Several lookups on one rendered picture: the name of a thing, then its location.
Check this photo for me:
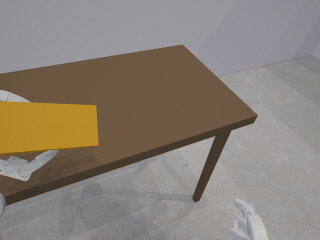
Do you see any table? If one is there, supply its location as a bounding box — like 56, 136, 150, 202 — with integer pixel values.
0, 44, 258, 206

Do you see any right robot hand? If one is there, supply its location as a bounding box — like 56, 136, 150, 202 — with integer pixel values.
230, 198, 270, 240

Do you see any left robot hand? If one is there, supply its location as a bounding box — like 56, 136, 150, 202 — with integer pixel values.
0, 90, 59, 181

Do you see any sponge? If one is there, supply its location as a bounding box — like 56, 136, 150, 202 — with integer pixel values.
0, 101, 99, 155

